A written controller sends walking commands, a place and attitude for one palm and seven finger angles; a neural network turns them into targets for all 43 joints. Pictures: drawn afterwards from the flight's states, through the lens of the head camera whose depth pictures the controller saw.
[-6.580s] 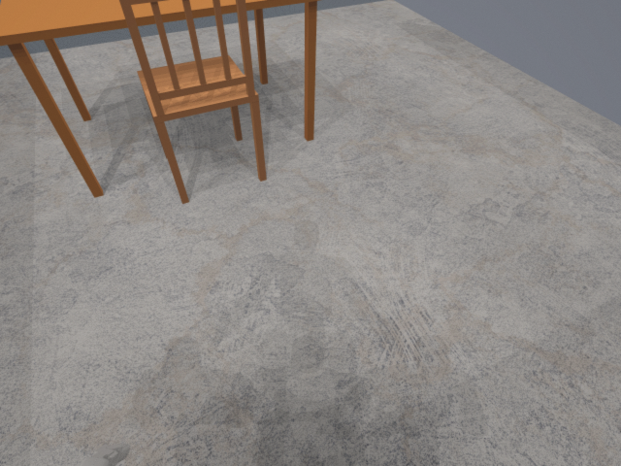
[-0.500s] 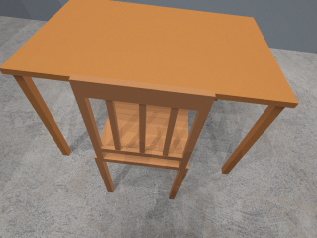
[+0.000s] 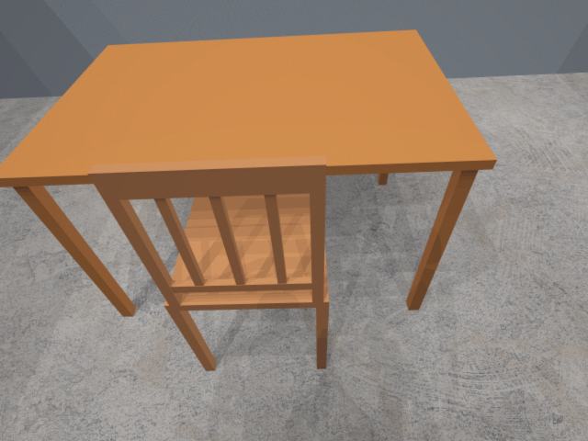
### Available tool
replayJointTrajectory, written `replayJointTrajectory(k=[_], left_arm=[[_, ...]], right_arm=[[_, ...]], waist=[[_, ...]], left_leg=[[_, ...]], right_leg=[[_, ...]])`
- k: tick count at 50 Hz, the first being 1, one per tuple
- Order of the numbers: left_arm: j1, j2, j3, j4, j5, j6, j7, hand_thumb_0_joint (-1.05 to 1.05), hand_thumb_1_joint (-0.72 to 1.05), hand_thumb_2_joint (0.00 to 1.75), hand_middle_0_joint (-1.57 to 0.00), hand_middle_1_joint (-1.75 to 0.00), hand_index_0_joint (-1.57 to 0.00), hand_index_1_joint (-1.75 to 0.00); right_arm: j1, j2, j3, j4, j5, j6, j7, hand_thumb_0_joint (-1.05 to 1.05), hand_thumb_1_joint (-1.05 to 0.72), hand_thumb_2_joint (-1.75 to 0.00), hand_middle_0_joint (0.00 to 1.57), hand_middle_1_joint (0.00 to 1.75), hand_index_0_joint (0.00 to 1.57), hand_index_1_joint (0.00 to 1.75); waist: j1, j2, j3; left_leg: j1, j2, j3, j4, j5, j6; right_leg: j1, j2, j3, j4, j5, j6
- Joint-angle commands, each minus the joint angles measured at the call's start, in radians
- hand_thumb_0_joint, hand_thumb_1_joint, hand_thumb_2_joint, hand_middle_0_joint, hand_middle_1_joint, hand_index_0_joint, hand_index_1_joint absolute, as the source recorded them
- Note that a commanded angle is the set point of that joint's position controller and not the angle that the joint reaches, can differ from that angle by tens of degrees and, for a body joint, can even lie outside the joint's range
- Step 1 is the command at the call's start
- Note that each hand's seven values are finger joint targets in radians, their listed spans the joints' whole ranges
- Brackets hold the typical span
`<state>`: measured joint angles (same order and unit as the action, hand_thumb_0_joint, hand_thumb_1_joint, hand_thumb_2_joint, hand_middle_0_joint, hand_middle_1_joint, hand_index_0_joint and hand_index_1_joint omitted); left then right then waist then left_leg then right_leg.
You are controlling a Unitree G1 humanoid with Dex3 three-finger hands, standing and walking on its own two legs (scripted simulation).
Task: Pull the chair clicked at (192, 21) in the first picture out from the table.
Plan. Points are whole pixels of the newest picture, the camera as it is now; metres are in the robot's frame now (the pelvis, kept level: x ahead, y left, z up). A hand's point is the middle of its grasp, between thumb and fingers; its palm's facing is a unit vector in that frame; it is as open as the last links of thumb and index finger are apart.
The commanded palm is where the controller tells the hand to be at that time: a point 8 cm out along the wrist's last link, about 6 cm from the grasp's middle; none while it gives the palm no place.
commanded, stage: come to a stop and stand still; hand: left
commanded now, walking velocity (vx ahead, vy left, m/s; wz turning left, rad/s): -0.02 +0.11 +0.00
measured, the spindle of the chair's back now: (229, 243) +0.51 +0.17 -0.09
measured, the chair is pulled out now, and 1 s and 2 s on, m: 0.00 0.00 0.00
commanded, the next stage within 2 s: look again from close up in 0.74 s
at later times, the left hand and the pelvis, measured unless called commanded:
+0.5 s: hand out of the picture +0.00 +0.27 -0.19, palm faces +0.03 -0.98 -0.21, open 7.3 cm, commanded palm none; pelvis -0.01 +0.09 -0.02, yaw +0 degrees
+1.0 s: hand out of the picture -0.01 +0.25 -0.19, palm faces +0.01 -0.98 -0.18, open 7.3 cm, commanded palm none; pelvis -0.01 +0.09 -0.01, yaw +0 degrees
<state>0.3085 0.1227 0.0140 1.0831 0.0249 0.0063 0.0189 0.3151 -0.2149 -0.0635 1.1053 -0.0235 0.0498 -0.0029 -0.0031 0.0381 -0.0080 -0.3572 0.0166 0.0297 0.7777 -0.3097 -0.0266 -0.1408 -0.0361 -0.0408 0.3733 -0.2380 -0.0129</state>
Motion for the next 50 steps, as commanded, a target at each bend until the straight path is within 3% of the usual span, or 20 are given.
replayJointTrajectory(k=[1, 4, 6, 7, 8, 9, 10, 11, 12, 13, 14, 15, 17, 19, 21, 27, 34, 36, 39, 50], left_arm=[[0.069, 0.207, 0.052, -0.033, -0.001, -0.025, 0.024, 0.0, 0.9, 0.9, -0.2, -0.3, -0.2, -0.3], [0.046, 0.21, 0.058, -0.019, -0.002, -0.017, 0.033, 0.0, 0.9, 0.9, -0.2, -0.3, -0.2, -0.3], [-0.002, 0.18, 0.052, -0.017, -0.014, -0.014, 0.029, 0.0, 0.9, 0.9, -0.2, -0.3, -0.2, -0.3], [0.105, 0.178, 0.028, -0.002, -0.012, -0.043, 0.067, 0.0, 0.9, 0.9, -0.2, -0.3, -0.2, -0.3], [0.054, 0.219, 0.032, -0.05, -0.008, -0.058, 0.055, 0.0, 0.9, 0.9, -0.2, -0.3, -0.2, -0.3], [0.033, 0.193, 0.036, -0.057, -0.005, -0.062, 0.05, 0.0, 0.9, 0.9, -0.2, -0.3, -0.2, -0.3], [0.013, 0.196, 0.035, -0.061, -0.002, -0.064, 0.05, 0.0, 0.9, 0.9, -0.2, -0.3, -0.2, -0.3], [0.013, 0.179, 0.029, -0.07, -0.008, -0.058, 0.047, 0.0, 0.9, 0.9, -0.2, -0.3, -0.2, -0.3], [0.015, 0.167, 0.021, -0.07, -0.01, -0.047, 0.043, 0.0, 0.9, 0.9, -0.2, -0.3, -0.2, -0.3], [0.025, 0.147, 0.014, -0.064, -0.011, -0.036, 0.041, 0.0, 0.9, 0.9, -0.2, -0.3, -0.2, -0.3], [0.035, 0.129, 0.007, -0.058, -0.011, -0.026, 0.041, 0.0, 0.9, 0.9, -0.2, -0.3, -0.2, -0.3], [0.036, 0.12, 0.001, -0.058, -0.01, -0.018, 0.038, 0.0, 0.9, 0.9, -0.2, -0.3, -0.2, -0.3], [0.034, 0.114, -0.003, -0.055, -0.009, -0.016, 0.032, 0.0, 0.9, 0.9, -0.2, -0.3, -0.2, -0.3], [0.03, 0.123, -0.005, -0.055, -0.011, -0.011, 0.028, 0.0, 0.9, 0.9, -0.2, -0.3, -0.2, -0.3], [0.014, 0.126, -0.006, -0.064, -0.011, -0.003, 0.025, 0.0, 0.9, 0.9, -0.2, -0.3, -0.2, -0.3], [0.012, 0.136, -0.005, -0.076, -0.012, 0.014, 0.02, 0.0, 0.9, 0.9, -0.2, -0.3, -0.2, -0.3], [0.021, 0.137, -0.006, -0.06, -0.017, 0.0, 0.022, 0.0, 0.9, 0.9, -0.2, -0.3, -0.2, -0.3], [0.022, 0.137, -0.006, -0.057, -0.019, -0.002, 0.023, 0.0, 0.9, 0.9, -0.2, -0.3, -0.2, -0.3], [0.023, 0.131, -0.006, -0.048, -0.019, 0.002, 0.026, 0.0, 0.9, 0.9, -0.2, -0.3, -0.2, -0.3], [0.05, 0.112, -0.011, -0.014, -0.016, -0.007, 0.025, 0.0, 0.9, 0.9, -0.2, -0.3, -0.2, -0.3]], right_arm=[[-0.063, -0.032, 0.012, -0.081, 0.009, -0.032, -0.009, 0.0, -0.9, -0.9, 0.2, 0.3, 0.2, 0.3], [-0.028, -0.008, 0.022, -0.072, 0.016, -0.04, -0.019, 0.0, -0.9, -0.9, 0.2, 0.3, 0.2, 0.3], [0.04, 0.004, 0.029, -0.03, 0.017, -0.054, -0.025, 0.0, -0.9, -0.9, 0.2, 0.3, 0.2, 0.3], [-0.045, -0.057, 0.031, -0.108, 0.009, -0.068, -0.018, 0.0, -0.9, -0.9, 0.2, 0.3, 0.2, 0.3], [0.018, -0.019, 0.033, -0.131, 0.011, -0.057, -0.011, 0.0, -0.9, -0.9, 0.2, 0.3, 0.2, 0.3], [0.014, -0.015, 0.038, -0.129, 0.006, -0.05, -0.012, 0.0, -0.9, -0.9, 0.2, 0.3, 0.2, 0.3], [0.04, -0.007, 0.044, -0.122, 0.01, -0.059, -0.009, 0.0, -0.9, -0.9, 0.2, 0.3, 0.2, 0.3], [0.067, -0.019, 0.046, -0.102, 0.007, -0.067, -0.008, 0.0, -0.9, -0.9, 0.2, 0.3, 0.2, 0.3], [0.066, -0.044, 0.046, -0.103, 0.006, -0.076, -0.008, 0.0, -0.9, -0.9, 0.2, 0.3, 0.2, 0.3], [0.058, -0.068, 0.048, -0.106, 0.007, -0.079, -0.014, 0.0, -0.9, -0.9, 0.2, 0.3, 0.2, 0.3], [0.04, -0.079, 0.049, -0.113, 0.008, -0.077, -0.021, 0.0, -0.9, -0.9, 0.2, 0.3, 0.2, 0.3], [0.027, -0.085, 0.051, -0.12, 0.009, -0.076, -0.026, 0.0, -0.9, -0.9, 0.2, 0.3, 0.2, 0.3], [0.006, -0.084, 0.054, -0.131, 0.009, -0.076, -0.03, 0.0, -0.9, -0.9, 0.2, 0.3, 0.2, 0.3], [0.002, -0.088, 0.056, -0.133, 0.008, -0.077, -0.03, 0.0, -0.9, -0.9, 0.2, 0.3, 0.2, 0.3], [-0.001, -0.096, 0.057, -0.13, 0.007, -0.077, -0.03, 0.0, -0.9, -0.9, 0.2, 0.3, 0.2, 0.3], [-0.002, -0.112, 0.059, -0.123, 0.005, -0.077, -0.039, 0.0, -0.9, -0.9, 0.2, 0.3, 0.2, 0.3], [0.003, -0.099, 0.063, -0.093, 0.01, -0.086, -0.038, 0.0, -0.9, -0.9, 0.2, 0.3, 0.2, 0.3], [0.011, -0.092, 0.064, -0.08, 0.012, -0.086, -0.038, 0.0, -0.9, -0.9, 0.2, 0.3, 0.2, 0.3], [0.026, -0.091, 0.065, -0.06, 0.012, -0.085, -0.039, 0.0, -0.9, -0.9, 0.2, 0.3, 0.2, 0.3], [0.029, -0.053, 0.068, -0.019, 0.016, -0.086, -0.031, 0.0, -0.9, -0.9, 0.2, 0.3, 0.2, 0.3]], waist=[[0.057, -0.194, 0.06], [0.044, -0.204, -0.014], [0.011, -0.182, -0.026], [0.039, -0.125, 0.009], [-0.007, -0.18, -0.062], [0.001, -0.148, -0.054], [-0.026, -0.136, -0.057], [-0.027, 0.014, -0.072], [-0.016, 0.105, -0.073], [-0.006, 0.171, -0.058], [0.005, 0.179, -0.018], [0.009, 0.157, 0.019], [0.014, 0.016, 0.067], [0.008, -0.01, 0.083], [0.009, 0.004, 0.124], [0.012, 0.046, 0.116], [0.012, -0.03, 0.026], [0.011, -0.052, 0.04], [0.006, -0.022, 0.049], [0.009, -0.051, 0.082]], left_leg=[[-0.088, 0.018, 0.007, -0.073, -0.097, -0.015], [0.042, 0.007, 0.008, -0.257, -0.062, -0.012], [0.229, 0.002, 0.014, -0.434, 0.147, 0.002], [0.129, 0.04, 0.007, -0.174, 0.11, 0.007], [0.073, 0.019, 0.01, -0.184, -0.057, 0.029], [0.087, 0.027, 0.008, -0.197, -0.08, 0.03], [0.116, 0.045, -0.001, -0.261, -0.009, 0.031], [0.152, 0.058, -0.014, -0.311, 0.151, 0.039], [0.16, 0.092, -0.065, -0.29, 0.406, 0.057], [0.176, 0.132, -0.098, -0.306, 0.594, 0.077], [0.177, 0.156, -0.115, -0.334, 0.649, 0.098], [0.16, 0.159, -0.122, -0.35, 0.605, 0.109], [0.125, 0.137, -0.113, -0.344, 0.53, 0.104], [0.125, 0.112, -0.106, -0.371, 0.416, 0.088], [0.101, 0.117, -0.124, -0.422, 0.375, 0.085], [0.162, 0.144, -0.166, -0.495, 0.351, 0.064], [0.239, 0.106, -0.121, -0.439, 0.46, 0.052], [0.235, 0.102, -0.111, -0.437, 0.464, 0.055], [0.238, 0.102, -0.11, -0.451, 0.464, 0.043], [0.191, 0.076, -0.08, -0.459, 0.264, 0.079]], right_leg=[[0.093, -0.283, 0.197, -0.084, 0.355, -0.155], [0.115, -0.266, 0.181, 0.007, 0.516, -0.148], [0.015, -0.179, 0.115, 0.065, 0.396, -0.081], [0.028, -0.162, 0.15, 0.103, 0.689, -0.033], [0.048, -0.21, 0.173, 0.059, 0.518, -0.053], [0.016, -0.228, 0.195, 0.026, 0.42, -0.074], [0.004, -0.212, 0.153, 0.064, 0.457, -0.084], [0.017, -0.15, 0.092, 0.151, 0.464, -0.069], [0.008, -0.1, 0.031, 0.204, 0.33, -0.04], [-0.014, -0.058, -0.007, 0.215, 0.15, -0.02], [-0.04, -0.027, -0.021, 0.203, -0.023, -0.008], [-0.056, -0.016, -0.024, 0.19, -0.095, -0.006], [-0.047, -0.029, -0.009, 0.152, -0.012, -0.013], [-0.054, -0.043, 0.013, 0.142, 0.025, -0.014], [-0.07, -0.036, 0.005, 0.152, -0.015, -0.006], [-0.123, -0.033, 0.019, 0.188, -0.092, 0.006], [-0.058, -0.053, 0.061, 0.122, 0.073, -0.005], [-0.05, -0.055, 0.061, 0.115, 0.088, -0.005], [-0.058, -0.053, 0.058, 0.126, 0.069, 0.0], [-0.041, -0.07, 0.071, 0.079, 0.119, 0.002]])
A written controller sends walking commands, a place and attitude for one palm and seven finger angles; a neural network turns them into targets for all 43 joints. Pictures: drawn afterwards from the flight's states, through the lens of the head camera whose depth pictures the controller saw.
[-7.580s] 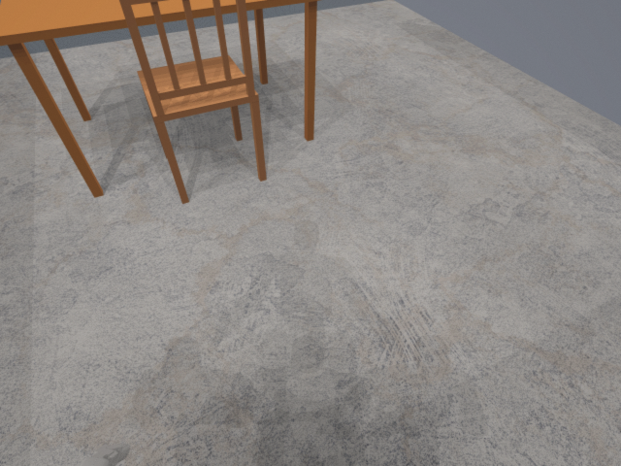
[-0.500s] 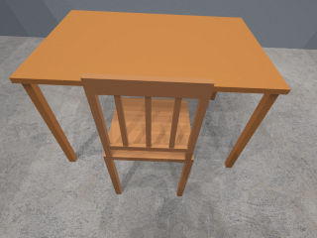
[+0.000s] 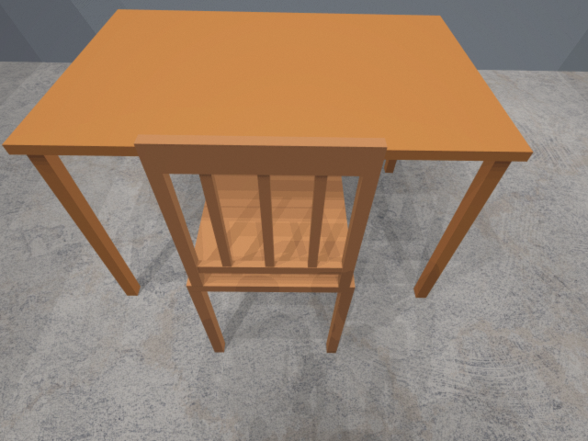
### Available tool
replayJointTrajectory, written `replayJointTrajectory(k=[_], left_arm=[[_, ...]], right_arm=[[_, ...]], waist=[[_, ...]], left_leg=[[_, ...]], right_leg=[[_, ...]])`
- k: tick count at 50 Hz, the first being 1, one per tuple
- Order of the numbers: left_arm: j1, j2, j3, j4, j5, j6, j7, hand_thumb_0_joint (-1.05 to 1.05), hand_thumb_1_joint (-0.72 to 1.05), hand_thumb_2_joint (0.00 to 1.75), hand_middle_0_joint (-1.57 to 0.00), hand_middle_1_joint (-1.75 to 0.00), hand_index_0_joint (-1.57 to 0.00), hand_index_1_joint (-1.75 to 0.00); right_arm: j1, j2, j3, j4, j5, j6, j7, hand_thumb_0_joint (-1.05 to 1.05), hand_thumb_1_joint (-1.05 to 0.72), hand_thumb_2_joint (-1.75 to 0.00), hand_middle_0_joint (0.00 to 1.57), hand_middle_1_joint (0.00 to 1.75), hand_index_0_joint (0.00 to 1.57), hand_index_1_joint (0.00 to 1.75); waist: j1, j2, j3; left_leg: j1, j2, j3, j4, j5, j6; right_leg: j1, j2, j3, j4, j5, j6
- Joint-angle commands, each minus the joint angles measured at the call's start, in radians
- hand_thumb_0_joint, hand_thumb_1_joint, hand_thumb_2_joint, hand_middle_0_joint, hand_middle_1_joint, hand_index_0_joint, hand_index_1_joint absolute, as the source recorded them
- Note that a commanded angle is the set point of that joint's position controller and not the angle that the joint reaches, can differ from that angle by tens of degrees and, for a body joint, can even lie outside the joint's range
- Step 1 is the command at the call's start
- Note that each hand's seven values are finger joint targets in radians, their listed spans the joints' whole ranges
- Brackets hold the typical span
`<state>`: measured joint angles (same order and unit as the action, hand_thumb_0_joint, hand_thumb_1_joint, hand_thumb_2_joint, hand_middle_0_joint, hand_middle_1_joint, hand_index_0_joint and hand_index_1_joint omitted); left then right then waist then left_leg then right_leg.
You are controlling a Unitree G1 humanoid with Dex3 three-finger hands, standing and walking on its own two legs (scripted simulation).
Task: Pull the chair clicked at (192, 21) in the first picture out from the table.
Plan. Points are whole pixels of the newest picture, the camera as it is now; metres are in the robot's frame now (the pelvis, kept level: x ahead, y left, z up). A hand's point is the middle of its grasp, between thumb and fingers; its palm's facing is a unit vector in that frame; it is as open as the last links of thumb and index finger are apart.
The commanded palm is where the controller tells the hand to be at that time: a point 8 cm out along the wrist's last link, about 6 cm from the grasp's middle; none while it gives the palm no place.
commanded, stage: look again from close up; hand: left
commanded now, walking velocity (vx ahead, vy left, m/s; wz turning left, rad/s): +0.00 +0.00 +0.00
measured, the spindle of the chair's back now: (267, 224) +0.52 +0.09 -0.08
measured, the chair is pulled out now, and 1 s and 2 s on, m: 0.00 0.00 0.00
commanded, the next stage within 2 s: shuffle to correct the standing spot in 0.92 s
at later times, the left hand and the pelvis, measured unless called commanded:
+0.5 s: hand out of the picture -0.02 +0.12 -0.17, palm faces +0.04 -0.99 -0.16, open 7.3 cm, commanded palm none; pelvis +0.00 -0.04 +0.00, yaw +1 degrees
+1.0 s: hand out of the picture -0.02 +0.11 -0.17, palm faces +0.05 -0.99 -0.16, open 7.3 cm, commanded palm none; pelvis +0.00 -0.05 +0.01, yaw +1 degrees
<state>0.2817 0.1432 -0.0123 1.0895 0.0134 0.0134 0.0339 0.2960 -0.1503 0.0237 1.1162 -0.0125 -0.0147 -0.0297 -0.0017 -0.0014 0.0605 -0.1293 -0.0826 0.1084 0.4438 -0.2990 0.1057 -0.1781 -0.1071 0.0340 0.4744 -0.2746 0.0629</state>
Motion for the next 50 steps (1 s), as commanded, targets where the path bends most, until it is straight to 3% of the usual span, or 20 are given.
replayJointTrajectory(k=[1, 5, 11, 20, 31, 40, 50], left_arm=[[0.076, 0.09, 0.016, -0.022, -0.004, -0.014, 0.01, 0.0, 0.9, 0.9, -0.2, -0.3, -0.2, -0.3], [0.086, 0.082, 0.016, -0.011, -0.004, -0.016, 0.011, 0.0, 0.9, 0.9, -0.2, -0.3, -0.2, -0.3], [0.092, 0.079, 0.014, -0.007, -0.002, -0.021, 0.01, 0.0, 0.9, 0.9, -0.2, -0.3, -0.2, -0.3], [0.097, 0.078, 0.014, -0.001, -0.002, -0.03, 0.011, 0.0, 0.9, 0.9, -0.2, -0.3, -0.2, -0.3], [0.094, 0.081, 0.01, -0.002, -0.003, -0.031, 0.007, 0.0, 0.9, 0.9, -0.2, -0.3, -0.2, -0.3], [0.1, 0.078, 0.011, -0.002, -0.004, -0.032, 0.007, 0.0, 0.9, 0.9, -0.2, -0.3, -0.2, -0.3], [0.112, 0.07, 0.013, 0.001, -0.003, -0.036, 0.009, 0.0, 0.9, 0.9, -0.2, -0.3, -0.2, -0.3]], right_arm=[[0.05, -0.114, -0.019, -0.029, 0.006, -0.021, -0.005, 0.0, -0.9, -0.9, 0.2, 0.3, 0.2, 0.3], [0.05, -0.109, -0.02, -0.021, 0.006, -0.024, -0.006, 0.0, -0.9, -0.9, 0.2, 0.3, 0.2, 0.3], [0.037, -0.098, -0.021, -0.019, 0.009, -0.021, -0.006, 0.0, -0.9, -0.9, 0.2, 0.3, 0.2, 0.3], [0.03, -0.093, -0.022, -0.015, 0.008, -0.024, -0.006, 0.0, -0.9, -0.9, 0.2, 0.3, 0.2, 0.3], [0.019, -0.082, -0.019, -0.006, 0.011, -0.016, -0.003, 0.0, -0.9, -0.9, 0.2, 0.3, 0.2, 0.3], [0.032, -0.083, -0.018, 0.0, 0.009, -0.02, -0.003, 0.0, -0.9, -0.9, 0.2, 0.3, 0.2, 0.3], [0.045, -0.073, -0.019, 0.007, 0.009, -0.023, -0.004, 0.0, -0.9, -0.9, 0.2, 0.3, 0.2, 0.3]], waist=[[0.008, -0.014, 0.025], [0.009, 0.012, 0.01], [0.006, -0.009, 0.017], [0.004, -0.03, -0.021], [0.008, -0.027, 0.026], [0.009, -0.003, 0.004], [0.01, -0.019, -0.004]], left_leg=[[-0.048, 0.176, -0.159, -0.127, 0.252, -0.051], [-0.031, 0.175, -0.152, -0.118, 0.28, -0.053], [-0.032, 0.171, -0.14, -0.108, 0.244, -0.051], [-0.005, 0.17, -0.137, -0.088, 0.289, -0.058], [-0.041, 0.169, -0.135, -0.111, 0.194, -0.065], [-0.03, 0.173, -0.137, -0.114, 0.215, -0.069], [-0.021, 0.173, -0.138, -0.111, 0.242, -0.068]], right_leg=[[-0.003, 0.004, -0.005, -0.027, 0.154, -0.074], [-0.004, 0.002, -0.004, -0.029, 0.17, -0.069], [-0.006, 0.002, 0.006, -0.053, 0.19, -0.071], [0.008, -0.006, 0.01, -0.058, 0.254, -0.076], [-0.005, -0.002, 0.015, -0.097, 0.19, -0.081], [0.002, 0.0, 0.01, -0.094, 0.185, -0.081], [0.011, -0.003, 0.01, -0.096, 0.211, -0.083]])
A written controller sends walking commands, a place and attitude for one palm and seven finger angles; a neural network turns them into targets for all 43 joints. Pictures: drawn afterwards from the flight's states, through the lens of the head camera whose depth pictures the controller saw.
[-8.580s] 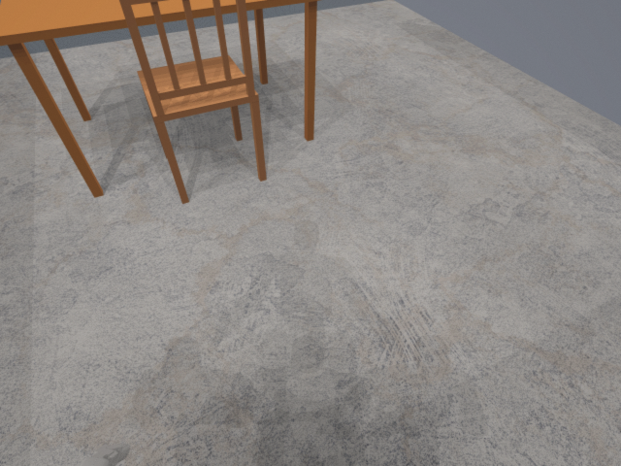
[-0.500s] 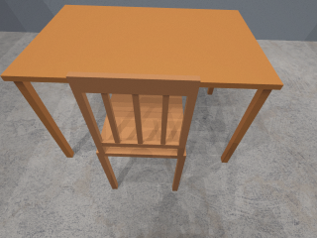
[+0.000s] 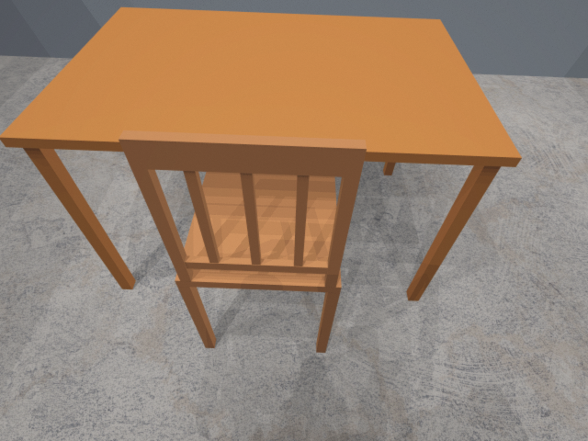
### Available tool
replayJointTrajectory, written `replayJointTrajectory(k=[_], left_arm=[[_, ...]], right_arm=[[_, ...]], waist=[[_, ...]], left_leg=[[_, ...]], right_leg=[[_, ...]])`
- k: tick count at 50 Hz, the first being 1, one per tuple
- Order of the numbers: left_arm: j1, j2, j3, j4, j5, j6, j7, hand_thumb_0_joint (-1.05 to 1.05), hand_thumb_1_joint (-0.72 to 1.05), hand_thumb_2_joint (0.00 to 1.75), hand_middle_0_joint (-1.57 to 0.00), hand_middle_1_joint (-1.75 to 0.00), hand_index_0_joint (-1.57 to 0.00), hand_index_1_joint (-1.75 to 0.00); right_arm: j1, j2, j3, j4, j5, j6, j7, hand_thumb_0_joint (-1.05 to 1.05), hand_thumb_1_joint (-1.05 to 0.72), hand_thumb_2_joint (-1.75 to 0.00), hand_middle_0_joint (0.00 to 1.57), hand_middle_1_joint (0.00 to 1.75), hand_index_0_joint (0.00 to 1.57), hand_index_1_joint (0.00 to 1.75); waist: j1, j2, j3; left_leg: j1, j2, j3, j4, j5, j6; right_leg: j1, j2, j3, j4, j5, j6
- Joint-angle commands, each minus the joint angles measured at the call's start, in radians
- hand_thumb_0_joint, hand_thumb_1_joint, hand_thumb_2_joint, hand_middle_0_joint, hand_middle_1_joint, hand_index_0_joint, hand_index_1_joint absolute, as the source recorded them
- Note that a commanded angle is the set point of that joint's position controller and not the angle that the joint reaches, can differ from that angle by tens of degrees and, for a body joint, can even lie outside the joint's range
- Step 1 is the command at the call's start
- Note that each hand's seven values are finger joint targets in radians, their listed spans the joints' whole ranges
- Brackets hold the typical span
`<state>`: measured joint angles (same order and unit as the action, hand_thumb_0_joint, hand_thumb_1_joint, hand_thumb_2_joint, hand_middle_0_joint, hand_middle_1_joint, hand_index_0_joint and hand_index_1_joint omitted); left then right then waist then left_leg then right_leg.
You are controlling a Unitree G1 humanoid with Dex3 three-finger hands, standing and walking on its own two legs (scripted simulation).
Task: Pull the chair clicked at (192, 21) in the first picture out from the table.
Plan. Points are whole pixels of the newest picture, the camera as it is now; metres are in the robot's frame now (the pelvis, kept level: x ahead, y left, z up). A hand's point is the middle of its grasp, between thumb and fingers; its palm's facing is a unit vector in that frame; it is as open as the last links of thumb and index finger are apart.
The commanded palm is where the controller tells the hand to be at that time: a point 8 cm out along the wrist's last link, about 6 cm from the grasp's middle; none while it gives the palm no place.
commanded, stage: shuffle to correct the standing spot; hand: left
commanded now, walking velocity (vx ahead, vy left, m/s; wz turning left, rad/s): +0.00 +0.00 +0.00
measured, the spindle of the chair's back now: (252, 222) +0.53 +0.12 -0.09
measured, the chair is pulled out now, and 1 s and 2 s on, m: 0.00 0.00 0.00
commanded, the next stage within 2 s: come to a stop and stand still in 0.40 s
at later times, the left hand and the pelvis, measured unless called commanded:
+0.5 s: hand out of the picture +0.02 +0.18 -0.19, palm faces +0.02 -0.99 -0.14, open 7.3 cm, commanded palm none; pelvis +0.06 +0.02 -0.01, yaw -1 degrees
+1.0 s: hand out of the picture +0.10 +0.20 -0.18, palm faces +0.04 -0.98 -0.19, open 7.3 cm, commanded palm none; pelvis +0.09 +0.03 +0.00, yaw +0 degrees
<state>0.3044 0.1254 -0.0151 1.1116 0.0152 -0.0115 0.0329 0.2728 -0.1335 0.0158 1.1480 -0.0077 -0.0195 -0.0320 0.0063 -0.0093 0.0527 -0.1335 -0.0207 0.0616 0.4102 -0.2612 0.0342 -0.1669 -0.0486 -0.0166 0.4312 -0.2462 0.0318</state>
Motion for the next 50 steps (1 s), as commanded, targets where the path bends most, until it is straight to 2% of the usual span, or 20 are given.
replayJointTrajectory(k=[1, 7, 12, 15, 18, 20, 22, 24, 26, 28, 29, 30, 31, 32, 34, 36, 38, 40, 42, 50], left_arm=[[0.086, 0.09, 0.016, -0.022, -0.005, -0.01, 0.009, 0.0, 0.9, 0.9, -0.2, -0.3, -0.2, -0.3], [0.099, 0.102, 0.033, -0.035, 0.009, 0.002, -0.003, 0.0, 0.9, 0.9, -0.2, -0.3, -0.2, -0.3], [0.124, 0.114, 0.049, -0.042, 0.007, -0.002, -0.009, 0.0, 0.9, 0.9, -0.2, -0.3, -0.2, -0.3], [0.138, 0.116, 0.055, -0.037, 0.004, -0.012, -0.008, 0.0, 0.9, 0.9, -0.2, -0.3, -0.2, -0.3], [0.115, 0.089, 0.052, -0.044, 0.005, -0.018, -0.008, 0.0, 0.9, 0.9, -0.2, -0.3, -0.2, -0.3], [0.07, 0.057, 0.044, -0.065, 0.007, -0.025, -0.006, 0.0, 0.9, 0.9, -0.2, -0.3, -0.2, -0.3], [-0.001, 0.052, 0.044, -0.092, 0.004, -0.025, -0.005, 0.0, 0.9, 0.9, -0.2, -0.3, -0.2, -0.3], [-0.048, 0.051, 0.052, -0.105, 0.002, -0.026, -0.011, 0.0, 0.9, 0.9, -0.2, -0.3, -0.2, -0.3], [0.004, 0.034, 0.055, -0.092, 0.001, -0.027, -0.018, 0.0, 0.9, 0.9, -0.2, -0.3, -0.2, -0.3], [0.152, 0.046, 0.056, -0.047, 0.001, -0.035, -0.012, 0.0, 0.9, 0.9, -0.2, -0.3, -0.2, -0.3], [0.224, 0.094, 0.065, -0.019, 0.0, -0.043, 0.002, 0.0, 0.9, 0.9, -0.2, -0.3, -0.2, -0.3], [0.245, 0.14, 0.066, 0.002, -0.006, -0.046, 0.011, 0.0, 0.9, 0.9, -0.2, -0.3, -0.2, -0.3], [0.226, 0.157, 0.057, -0.002, -0.01, -0.043, 0.014, 0.0, 0.9, 0.9, -0.2, -0.3, -0.2, -0.3], [0.159, 0.154, 0.054, -0.019, 0.0, -0.037, 0.018, 0.0, 0.9, 0.9, -0.2, -0.3, -0.2, -0.3], [0.033, 0.13, 0.045, -0.056, 0.012, -0.023, 0.021, 0.0, 0.9, 0.9, -0.2, -0.3, -0.2, -0.3], [-0.021, 0.13, 0.046, -0.08, 0.001, -0.01, 0.02, 0.0, 0.9, 0.9, -0.2, -0.3, -0.2, -0.3], [0.003, 0.109, 0.05, -0.099, -0.021, 0.004, 0.014, 0.0, 0.9, 0.9, -0.2, -0.3, -0.2, -0.3], [0.031, 0.095, 0.055, -0.1, -0.009, 0.021, 0.018, 0.0, 0.9, 0.9, -0.2, -0.3, -0.2, -0.3], [0.018, 0.092, 0.049, -0.088, -0.001, 0.03, 0.017, 0.0, 0.9, 0.9, -0.2, -0.3, -0.2, -0.3], [0.042, 0.106, 0.034, -0.067, -0.001, 0.005, 0.01, 0.0, 0.9, 0.9, -0.2, -0.3, -0.2, -0.3]], right_arm=[[0.068, -0.085, -0.01, -0.026, 0.005, -0.017, -0.003, 0.0, -0.9, -0.9, 0.2, 0.3, 0.2, 0.3], [0.087, -0.096, -0.023, -0.032, -0.007, 0.005, 0.009, 0.0, -0.9, -0.9, 0.2, 0.3, 0.2, 0.3], [0.097, -0.075, -0.024, -0.058, -0.011, 0.001, 0.012, 0.0, -0.9, -0.9, 0.2, 0.3, 0.2, 0.3], [0.115, -0.067, -0.019, -0.066, -0.009, -0.017, 0.009, 0.0, -0.9, -0.9, 0.2, 0.3, 0.2, 0.3], [0.169, -0.094, -0.022, -0.043, -0.007, -0.037, 0.001, 0.0, -0.9, -0.9, 0.2, 0.3, 0.2, 0.3], [0.256, -0.141, -0.03, -0.015, -0.009, -0.045, -0.014, 0.0, -0.9, -0.9, 0.2, 0.3, 0.2, 0.3], [0.295, -0.14, -0.027, 0.003, -0.017, -0.039, -0.019, 0.0, -0.9, -0.9, 0.2, 0.3, 0.2, 0.3], [0.274, -0.13, -0.025, -0.006, -0.022, -0.039, -0.019, 0.0, -0.9, -0.9, 0.2, 0.3, 0.2, 0.3], [0.19, -0.125, -0.024, -0.027, -0.017, -0.036, -0.017, 0.0, -0.9, -0.9, 0.2, 0.3, 0.2, 0.3], [0.127, -0.129, -0.023, -0.05, -0.001, -0.039, -0.02, 0.0, -0.9, -0.9, 0.2, 0.3, 0.2, 0.3], [0.128, -0.106, -0.025, -0.063, 0.008, -0.044, -0.02, 0.0, -0.9, -0.9, 0.2, 0.3, 0.2, 0.3], [0.135, -0.073, -0.021, -0.068, 0.013, -0.038, -0.018, 0.0, -0.9, -0.9, 0.2, 0.3, 0.2, 0.3], [0.136, -0.058, -0.025, -0.065, 0.015, -0.024, -0.023, 0.0, -0.9, -0.9, 0.2, 0.3, 0.2, 0.3], [0.112, -0.026, -0.027, -0.063, 0.015, -0.014, -0.026, 0.0, -0.9, -0.9, 0.2, 0.3, 0.2, 0.3], [0.112, -0.005, -0.028, -0.05, 0.014, 0.008, -0.018, 0.0, -0.9, -0.9, 0.2, 0.3, 0.2, 0.3], [0.175, 0.013, -0.03, -0.022, 0.015, 0.007, -0.012, 0.0, -0.9, -0.9, 0.2, 0.3, 0.2, 0.3], [0.156, -0.051, -0.037, -0.03, 0.002, -0.008, -0.016, 0.0, -0.9, -0.9, 0.2, 0.3, 0.2, 0.3], [0.07, -0.096, -0.043, -0.077, -0.005, -0.003, -0.008, 0.0, -0.9, -0.9, 0.2, 0.3, 0.2, 0.3], [0.013, -0.086, -0.037, -0.083, -0.002, -0.008, -0.013, 0.0, -0.9, -0.9, 0.2, 0.3, 0.2, 0.3], [0.038, -0.098, -0.034, -0.091, 0.002, -0.006, -0.007, 0.0, -0.9, -0.9, 0.2, 0.3, 0.2, 0.3]], waist=[[0.003, -0.012, 0.019], [0.006, -0.015, 0.112], [0.01, -0.056, 0.143], [0.003, -0.074, 0.074], [-0.018, 0.043, 0.002], [-0.047, 0.204, -0.031], [-0.063, 0.203, 0.027], [-0.057, 0.154, 0.055], [-0.004, 0.106, 0.05], [0.069, 0.042, -0.046], [0.083, -0.057, -0.11], [0.07, -0.169, -0.134], [0.053, -0.127, -0.13], [0.031, -0.124, -0.046], [-0.002, -0.19, 0.06], [-0.039, -0.146, 0.048], [-0.004, 0.029, -0.01], [0.025, 0.093, -0.028], [0.034, 0.122, 0.037], [0.001, 0.012, -0.072]], left_leg=[[-0.028, 0.111, -0.09, -0.081, 0.195, 0.004], [-0.126, 0.077, -0.088, -0.07, -0.216, 0.016], [-0.177, 0.041, -0.051, 0.022, -0.177, 0.016], [-0.144, 0.038, -0.032, 0.065, -0.028, 0.016], [-0.005, 0.104, -0.093, 0.035, 0.241, 0.042], [0.164, 0.22, -0.21, 0.003, 0.64, 0.115], [0.247, 0.3, -0.279, -0.003, 0.9, 0.193], [0.208, 0.291, -0.254, -0.003, 0.889, 0.198], [0.085, 0.244, -0.179, 0.016, 0.771, 0.16], [0.03, 0.158, -0.093, 0.164, 0.762, 0.075], [-0.094, 0.107, -0.068, 0.257, 0.589, 0.029], [-0.216, 0.03, -0.022, 0.348, 0.145, -0.018], [-0.22, 0.015, -0.039, 0.425, -0.297, -0.032], [-0.209, 0.037, -0.064, 0.419, -0.353, -0.03], [-0.17, 0.073, -0.056, 0.314, -0.308, -0.029], [-0.08, 0.054, -0.027, 0.029, -0.018, -0.036], [-0.016, 0.134, -0.109, -0.047, 0.421, -0.013], [-0.082, 0.217, -0.127, -0.056, 0.474, 0.039], [-0.135, 0.222, -0.168, -0.082, 0.477, 0.058], [0.039, 0.147, -0.08, -0.046, 0.35, 0.002]], right_leg=[[0.0, -0.059, 0.058, -0.056, 0.175, -0.053], [-0.093, -0.051, 0.078, -0.074, -0.255, -0.081], [-0.106, -0.082, 0.133, -0.093, -0.3, -0.117], [-0.048, -0.098, 0.13, -0.045, -0.112, -0.133], [-0.071, -0.036, 0.013, 0.12, 0.104, -0.107], [-0.214, 0.037, -0.09, 0.304, -0.046, -0.075], [-0.373, 0.033, -0.077, 0.402, -0.354, -0.074], [-0.355, 0.008, -0.074, 0.393, -0.344, -0.084], [-0.194, 0.014, -0.092, 0.241, -0.212, -0.086], [0.045, 0.014, -0.082, 0.022, 0.154, -0.078], [0.219, -0.079, 0.042, 0.039, 0.508, -0.11], [0.306, -0.249, 0.203, 0.043, 0.908, -0.212], [0.276, -0.368, 0.234, 0.008, 1.1, -0.304], [0.155, -0.357, 0.204, 0.002, 1.081, -0.319], [0.0, -0.284, 0.113, 0.0, 0.915, -0.273], [-0.017, -0.187, 0.022, 0.086, 0.748, -0.185], [-0.05, -0.085, -0.005, 0.134, 0.357, -0.089], [-0.003, -0.036, -0.013, 0.129, 0.062, -0.054], [0.006, -0.035, -0.01, 0.119, 0.025, -0.041], [0.002, -0.076, 0.03, -0.009, 0.244, -0.057]])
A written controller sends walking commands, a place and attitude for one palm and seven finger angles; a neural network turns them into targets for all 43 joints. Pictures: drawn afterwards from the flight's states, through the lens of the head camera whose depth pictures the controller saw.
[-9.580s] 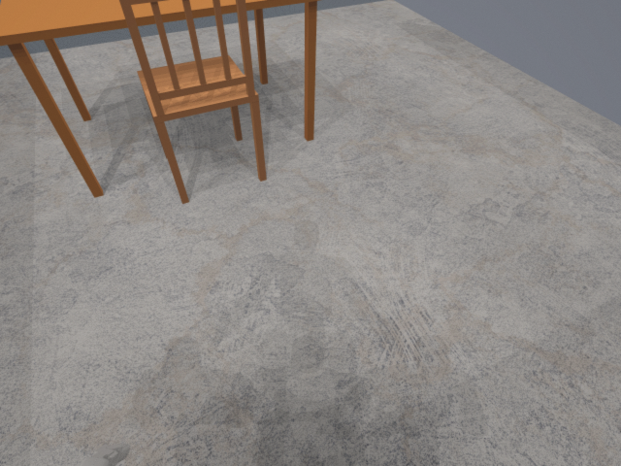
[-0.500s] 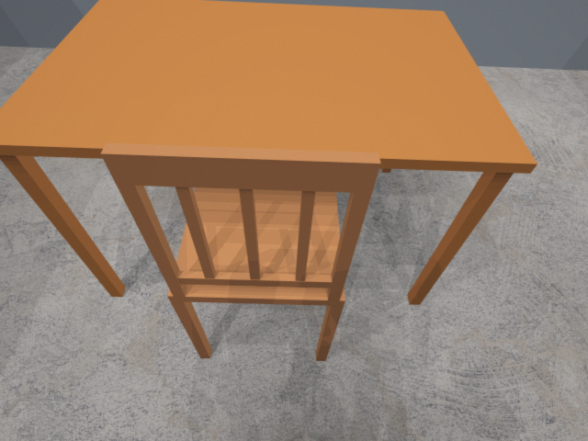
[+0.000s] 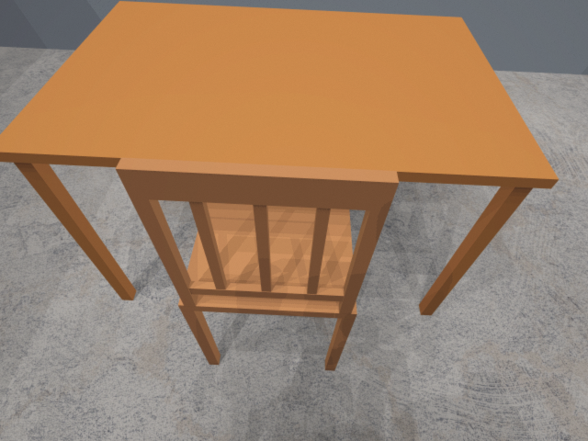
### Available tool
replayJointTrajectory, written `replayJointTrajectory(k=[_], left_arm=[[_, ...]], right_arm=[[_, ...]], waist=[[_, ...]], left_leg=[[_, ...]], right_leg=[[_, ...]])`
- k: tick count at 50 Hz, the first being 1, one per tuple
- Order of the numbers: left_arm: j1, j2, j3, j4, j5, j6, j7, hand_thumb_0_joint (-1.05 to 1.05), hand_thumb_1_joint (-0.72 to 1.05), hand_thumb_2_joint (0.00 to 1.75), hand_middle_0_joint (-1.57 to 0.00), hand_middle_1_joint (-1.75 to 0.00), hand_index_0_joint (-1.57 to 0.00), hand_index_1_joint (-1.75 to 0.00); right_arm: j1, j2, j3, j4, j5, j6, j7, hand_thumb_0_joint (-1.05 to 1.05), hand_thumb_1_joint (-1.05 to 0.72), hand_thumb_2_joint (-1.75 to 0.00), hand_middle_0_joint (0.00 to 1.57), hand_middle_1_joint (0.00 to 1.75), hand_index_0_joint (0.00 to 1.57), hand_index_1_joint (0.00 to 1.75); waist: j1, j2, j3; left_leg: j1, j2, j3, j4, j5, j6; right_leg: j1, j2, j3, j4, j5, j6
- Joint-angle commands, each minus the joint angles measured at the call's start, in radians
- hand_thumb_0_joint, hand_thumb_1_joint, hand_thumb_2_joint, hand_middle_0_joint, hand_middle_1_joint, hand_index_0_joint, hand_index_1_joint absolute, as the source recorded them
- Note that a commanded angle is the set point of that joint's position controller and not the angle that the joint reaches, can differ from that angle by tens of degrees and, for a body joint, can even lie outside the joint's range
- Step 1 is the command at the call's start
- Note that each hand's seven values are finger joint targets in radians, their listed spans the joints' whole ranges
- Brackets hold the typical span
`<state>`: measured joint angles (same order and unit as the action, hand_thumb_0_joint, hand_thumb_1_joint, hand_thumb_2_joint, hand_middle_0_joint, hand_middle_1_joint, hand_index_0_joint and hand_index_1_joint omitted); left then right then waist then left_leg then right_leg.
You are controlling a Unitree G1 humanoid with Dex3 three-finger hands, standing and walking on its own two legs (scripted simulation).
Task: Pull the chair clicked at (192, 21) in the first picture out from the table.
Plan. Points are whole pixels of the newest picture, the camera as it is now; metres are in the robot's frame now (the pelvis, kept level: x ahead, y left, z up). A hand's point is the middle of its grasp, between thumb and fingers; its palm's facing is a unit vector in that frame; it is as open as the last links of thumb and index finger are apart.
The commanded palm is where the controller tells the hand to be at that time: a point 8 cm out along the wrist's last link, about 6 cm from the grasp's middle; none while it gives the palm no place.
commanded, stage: come to a stop and stand still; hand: left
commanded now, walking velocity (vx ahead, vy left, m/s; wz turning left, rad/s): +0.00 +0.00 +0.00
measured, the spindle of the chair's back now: (263, 251) +0.44 +0.09 -0.08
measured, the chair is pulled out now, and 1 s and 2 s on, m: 0.00 0.00 0.00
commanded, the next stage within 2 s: look again from close up in 0.50 s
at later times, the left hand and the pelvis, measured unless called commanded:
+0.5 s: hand out of the picture -0.05 +0.14 -0.17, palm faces +0.02 -0.99 -0.14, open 7.3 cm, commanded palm none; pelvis -0.02 +0.00 +0.01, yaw +0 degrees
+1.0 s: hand out of the picture -0.03 +0.18 -0.18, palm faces +0.03 -0.98 -0.19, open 7.3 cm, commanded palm none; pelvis -0.03 +0.01 +0.00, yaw +1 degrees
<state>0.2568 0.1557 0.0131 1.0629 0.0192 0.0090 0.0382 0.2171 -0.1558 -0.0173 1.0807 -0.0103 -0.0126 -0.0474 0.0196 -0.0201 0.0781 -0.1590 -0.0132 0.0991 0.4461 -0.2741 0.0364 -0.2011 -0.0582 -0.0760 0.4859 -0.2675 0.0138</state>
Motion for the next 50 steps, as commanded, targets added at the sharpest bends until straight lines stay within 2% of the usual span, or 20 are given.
replayJointTrajectory(k=[1, 7, 12, 19, 21, 25, 29, 30, 31, 32, 33, 34, 35, 36, 38, 39, 41, 42, 48, 50], left_arm=[[0.092, 0.078, 0.004, -0.017, -0.005, -0.017, 0.003, 0.0, 0.9, 0.9, -0.2, -0.3, -0.2, -0.3], [0.113, 0.071, -0.009, 0.009, -0.002, -0.021, 0.0, 0.0, 0.9, 0.9, -0.2, -0.3, -0.2, -0.3], [0.137, 0.063, -0.014, 0.023, -0.003, -0.024, 0.001, 0.0, 0.9, 0.9, -0.2, -0.3, -0.2, -0.3], [0.159, 0.053, -0.016, 0.035, -0.005, -0.027, 0.001, 0.0, 0.9, 0.9, -0.2, -0.3, -0.2, -0.3], [0.164, 0.051, -0.016, 0.036, -0.005, -0.026, 0.0, 0.0, 0.9, 0.9, -0.2, -0.3, -0.2, -0.3], [0.176, 0.037, -0.016, 0.042, -0.004, -0.029, 0.003, 0.0, 0.9, 0.9, -0.2, -0.3, -0.2, -0.3], [0.183, 0.029, -0.015, 0.044, -0.004, -0.03, 0.004, 0.0, 0.9, 0.9, -0.2, -0.3, -0.2, -0.3], [0.166, 0.084, -0.024, 0.062, 0.008, -0.055, 0.037, 0.0, 0.9, 0.9, -0.2, -0.3, -0.2, -0.3], [0.179, 0.13, -0.01, 0.058, -0.001, -0.068, 0.032, 0.0, 0.9, 0.9, -0.2, -0.3, -0.2, -0.3], [0.185, 0.098, -0.009, 0.044, -0.005, -0.065, 0.025, 0.0, 0.9, 0.9, -0.2, -0.3, -0.2, -0.3], [0.181, 0.079, -0.017, 0.045, -0.01, -0.062, 0.023, 0.0, 0.9, 0.9, -0.2, -0.3, -0.2, -0.3], [0.155, 0.071, -0.02, 0.04, -0.01, -0.059, 0.019, 0.0, 0.9, 0.9, -0.2, -0.3, -0.2, -0.3], [0.138, 0.065, -0.018, 0.029, -0.009, -0.054, 0.015, 0.0, 0.9, 0.9, -0.2, -0.3, -0.2, -0.3], [0.127, 0.066, -0.016, 0.02, -0.007, -0.047, 0.012, 0.0, 0.9, 0.9, -0.2, -0.3, -0.2, -0.3], [0.118, 0.057, -0.015, 0.012, -0.004, -0.04, 0.011, 0.0, 0.9, 0.9, -0.2, -0.3, -0.2, -0.3], [0.12, 0.055, -0.014, 0.008, -0.003, -0.039, 0.01, 0.0, 0.9, 0.9, -0.2, -0.3, -0.2, -0.3], [0.117, 0.063, -0.012, 0.001, -0.001, -0.034, 0.007, 0.0, 0.9, 0.9, -0.2, -0.3, -0.2, -0.3], [0.12, 0.058, -0.011, -0.006, 0.0, -0.033, 0.007, 0.0, 0.9, 0.9, -0.2, -0.3, -0.2, -0.3], [0.124, 0.063, -0.008, -0.025, 0.001, -0.029, 0.004, 0.0, 0.9, 0.9, -0.2, -0.3, -0.2, -0.3], [0.126, 0.062, -0.007, -0.026, 0.0, -0.031, 0.004, 0.0, 0.9, 0.9, -0.2, -0.3, -0.2, -0.3]], right_arm=[[0.088, -0.073, 0.002, -0.018, 0.005, -0.014, 0.01, 0.0, -0.9, -0.9, 0.2, 0.3, 0.2, 0.3], [0.077, -0.07, 0.013, -0.003, 0.007, -0.011, 0.017, 0.0, -0.9, -0.9, 0.2, 0.3, 0.2, 0.3], [0.094, -0.067, 0.018, 0.011, 0.006, -0.01, 0.019, 0.0, -0.9, -0.9, 0.2, 0.3, 0.2, 0.3], [0.134, -0.059, 0.021, 0.024, 0.006, -0.011, 0.02, 0.0, -0.9, -0.9, 0.2, 0.3, 0.2, 0.3], [0.142, -0.051, 0.02, 0.028, 0.008, -0.01, 0.02, 0.0, -0.9, -0.9, 0.2, 0.3, 0.2, 0.3], [0.168, -0.043, 0.021, 0.036, 0.006, -0.014, 0.019, 0.0, -0.9, -0.9, 0.2, 0.3, 0.2, 0.3], [0.186, -0.03, 0.023, 0.045, 0.006, -0.015, 0.018, 0.0, -0.9, -0.9, 0.2, 0.3, 0.2, 0.3], [0.057, -0.096, 0.019, -0.028, 0.007, -0.028, 0.03, 0.0, -0.9, -0.9, 0.2, 0.3, 0.2, 0.3], [0.073, -0.058, 0.023, -0.049, 0.013, -0.028, 0.028, 0.0, -0.9, -0.9, 0.2, 0.3, 0.2, 0.3], [0.179, -0.027, 0.019, -0.034, 0.004, -0.035, 0.022, 0.0, -0.9, -0.9, 0.2, 0.3, 0.2, 0.3], [0.192, -0.033, 0.02, -0.025, 0.001, -0.036, 0.02, 0.0, -0.9, -0.9, 0.2, 0.3, 0.2, 0.3], [0.179, -0.044, 0.017, -0.017, 0.003, -0.028, 0.02, 0.0, -0.9, -0.9, 0.2, 0.3, 0.2, 0.3], [0.173, -0.052, 0.014, -0.017, 0.002, -0.024, 0.021, 0.0, -0.9, -0.9, 0.2, 0.3, 0.2, 0.3], [0.164, -0.055, 0.012, -0.025, -0.002, -0.022, 0.022, 0.0, -0.9, -0.9, 0.2, 0.3, 0.2, 0.3], [0.153, -0.061, 0.011, -0.032, -0.002, -0.015, 0.024, 0.0, -0.9, -0.9, 0.2, 0.3, 0.2, 0.3], [0.151, -0.062, 0.009, -0.034, -0.003, -0.014, 0.026, 0.0, -0.9, -0.9, 0.2, 0.3, 0.2, 0.3], [0.146, -0.069, 0.008, -0.041, -0.004, -0.012, 0.028, 0.0, -0.9, -0.9, 0.2, 0.3, 0.2, 0.3], [0.144, -0.074, 0.006, -0.046, -0.004, -0.012, 0.029, 0.0, -0.9, -0.9, 0.2, 0.3, 0.2, 0.3], [0.131, -0.096, 0.001, -0.057, -0.003, -0.014, 0.032, 0.0, -0.9, -0.9, 0.2, 0.3, 0.2, 0.3], [0.131, -0.1, 0.002, -0.055, -0.002, -0.016, 0.032, 0.0, -0.9, -0.9, 0.2, 0.3, 0.2, 0.3]], waist=[[-0.01, 0.022, -0.093], [-0.01, 0.003, 0.011], [-0.01, 0.014, 0.034], [-0.011, 0.02, 0.015], [-0.009, 0.022, 0.032], [-0.012, 0.011, 0.009], [-0.011, 0.0, 0.021], [0.013, 0.038, 0.035], [-0.026, -0.001, -0.044], [-0.049, 0.022, -0.122], [-0.039, 0.006, -0.168], [-0.044, -0.028, -0.152], [-0.042, -0.021, -0.112], [-0.037, 0.022, -0.071], [-0.035, 0.01, 0.011], [-0.033, -0.002, 0.03], [-0.027, 0.023, 0.057], [-0.027, 0.006, 0.059], [-0.018, 0.028, 0.035], [-0.018, 0.024, 0.01]], left_leg=[[0.058, 0.138, -0.115, -0.093, 0.335, 0.001], [0.008, 0.123, -0.11, -0.144, 0.157, -0.007], [0.002, 0.117, -0.112, -0.162, 0.105, -0.006], [-0.004, 0.115, -0.112, -0.169, 0.063, -0.007], [-0.023, 0.114, -0.11, -0.175, 0.033, -0.006], [-0.018, 0.116, -0.112, -0.168, 0.052, -0.006], [-0.03, 0.116, -0.113, -0.167, 0.057, -0.004], [-0.133, 0.144, -0.077, 0.043, 0.192, -0.034], [-0.077, 0.092, -0.085, 0.022, 0.179, -0.047], [-0.054, 0.084, -0.094, -0.014, 0.107, -0.032], [-0.054, 0.098, -0.103, 0.012, 0.147, -0.028], [-0.058, 0.103, -0.112, -0.002, 0.131, -0.024], [-0.068, 0.105, -0.12, -0.021, 0.118, -0.019], [-0.083, 0.109, -0.13, -0.033, 0.115, -0.015], [-0.139, 0.109, -0.147, -0.065, 0.035, -0.01], [-0.15, 0.107, -0.15, -0.078, 0.008, -0.009], [-0.167, 0.112, -0.163, -0.11, -0.032, -0.005], [-0.176, 0.11, -0.17, -0.119, -0.054, -0.004], [-0.169, 0.118, -0.179, -0.161, -0.093, 0.001], [-0.144, 0.117, -0.174, -0.158, -0.054, 0.002]], right_leg=[[0.043, -0.063, 0.088, -0.077, 0.251, -0.037], [0.001, -0.061, 0.099, -0.14, 0.141, -0.035], [-0.015, -0.06, 0.1, -0.163, 0.094, -0.038], [-0.008, -0.057, 0.096, -0.164, 0.069, -0.042], [-0.01, -0.052, 0.094, -0.17, 0.053, -0.041], [-0.01, -0.053, 0.095, -0.152, 0.071, -0.044], [-0.015, -0.052, 0.092, -0.146, 0.071, -0.044], [-0.022, -0.102, 0.112, -0.108, 0.328, -0.041], [0.045, -0.138, 0.121, -0.075, 0.636, -0.062], [0.093, -0.138, 0.119, -0.029, 0.538, -0.073], [0.103, -0.122, 0.103, -0.03, 0.442, -0.073], [0.083, -0.107, 0.099, -0.047, 0.31, -0.068], [0.046, -0.092, 0.096, -0.058, 0.188, -0.062], [0.006, -0.082, 0.09, -0.065, 0.123, -0.063], [-0.041, -0.07, 0.089, -0.077, 0.01, -0.059], [-0.055, -0.065, 0.092, -0.08, -0.009, -0.058], [-0.066, -0.057, 0.08, -0.078, -0.016, -0.055], [-0.062, -0.054, 0.081, -0.074, -0.018, -0.053], [-0.032, -0.049, 0.071, -0.065, 0.019, -0.044], [-0.018, -0.054, 0.071, -0.068, 0.048, -0.043]])
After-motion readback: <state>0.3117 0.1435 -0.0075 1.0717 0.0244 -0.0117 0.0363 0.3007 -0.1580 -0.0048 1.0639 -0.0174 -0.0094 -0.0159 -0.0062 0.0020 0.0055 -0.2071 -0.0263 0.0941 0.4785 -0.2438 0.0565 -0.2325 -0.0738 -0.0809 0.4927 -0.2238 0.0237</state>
